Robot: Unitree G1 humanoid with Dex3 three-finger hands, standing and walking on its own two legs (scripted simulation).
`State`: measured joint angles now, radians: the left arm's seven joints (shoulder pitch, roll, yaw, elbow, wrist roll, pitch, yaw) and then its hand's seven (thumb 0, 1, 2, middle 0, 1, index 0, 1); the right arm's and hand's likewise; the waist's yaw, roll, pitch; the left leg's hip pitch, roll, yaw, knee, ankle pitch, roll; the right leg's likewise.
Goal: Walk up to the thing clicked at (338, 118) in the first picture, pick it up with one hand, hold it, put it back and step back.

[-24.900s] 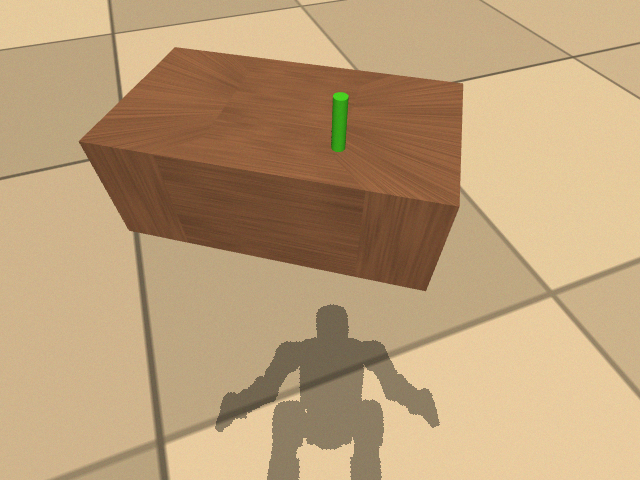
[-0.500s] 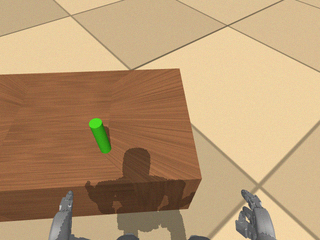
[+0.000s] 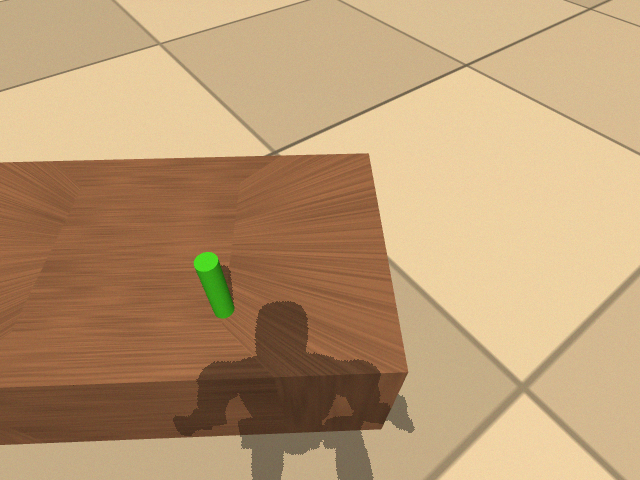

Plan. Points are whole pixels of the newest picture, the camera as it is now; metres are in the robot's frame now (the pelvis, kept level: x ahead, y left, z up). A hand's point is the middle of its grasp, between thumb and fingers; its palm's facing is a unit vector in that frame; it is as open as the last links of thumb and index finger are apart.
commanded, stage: stand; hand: left
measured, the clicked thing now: (215, 287) +0.50 +0.22 -0.22
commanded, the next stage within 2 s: none
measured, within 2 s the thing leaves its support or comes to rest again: neither
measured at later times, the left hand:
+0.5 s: hand out of the picture +0.04 +0.25 -0.14, palm faces -0.02 -0.94 -0.35, open 7.4 cm
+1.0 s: hand out of the picture +0.05 +0.24 -0.14, palm faces -0.02 -0.94 -0.34, open 7.4 cm
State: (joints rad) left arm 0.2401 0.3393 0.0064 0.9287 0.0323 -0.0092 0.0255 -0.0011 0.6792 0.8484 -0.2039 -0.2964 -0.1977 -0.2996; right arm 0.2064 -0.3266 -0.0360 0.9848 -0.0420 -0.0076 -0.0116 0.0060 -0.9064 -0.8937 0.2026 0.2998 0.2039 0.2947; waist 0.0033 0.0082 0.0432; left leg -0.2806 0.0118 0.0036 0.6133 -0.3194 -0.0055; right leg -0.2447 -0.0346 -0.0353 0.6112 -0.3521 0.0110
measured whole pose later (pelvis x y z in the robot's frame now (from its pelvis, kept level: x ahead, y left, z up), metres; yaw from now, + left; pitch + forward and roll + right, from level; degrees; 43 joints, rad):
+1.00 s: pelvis -0.01 -0.01 +0.02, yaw +0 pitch -3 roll +0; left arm 0.12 0.32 0.00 1.18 0.01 -0.02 0.01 0.00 0.90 0.90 -0.21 -0.30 -0.20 -0.31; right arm 0.12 -0.34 0.00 1.16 -0.02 -0.01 -0.01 0.00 -0.91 -0.89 0.20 0.30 0.20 0.29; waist 0.00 0.02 0.06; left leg -0.11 0.02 0.00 0.31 -0.16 -0.02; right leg -0.08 -0.02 -0.04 0.32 -0.19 0.00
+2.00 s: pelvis +0.00 -0.01 +0.02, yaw -1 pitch -2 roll +0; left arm 0.12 0.34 0.00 1.15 0.01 -0.02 0.00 0.00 0.90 0.90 -0.21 -0.30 -0.20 -0.30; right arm 0.11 -0.35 0.00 1.15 -0.01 -0.01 0.00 0.00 -0.91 -0.89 0.20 0.30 0.21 0.29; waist 0.00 0.01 0.05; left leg -0.10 0.03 0.01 0.30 -0.15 -0.03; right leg -0.07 -0.01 -0.03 0.31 -0.19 0.00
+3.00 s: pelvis -0.20 +0.03 -0.01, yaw +1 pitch -2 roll +0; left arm 0.10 0.38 0.06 0.78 0.02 0.04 0.02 0.00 0.90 0.90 -0.21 -0.30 -0.20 -0.31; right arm 0.17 -0.41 -0.06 0.90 -0.02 0.03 -0.01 0.00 -0.91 -0.89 0.20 0.30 0.21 0.29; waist 0.00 -0.01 0.19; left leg -0.26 -0.04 -0.04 0.65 -0.35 0.01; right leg -0.36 -0.05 -0.01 0.70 -0.30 0.01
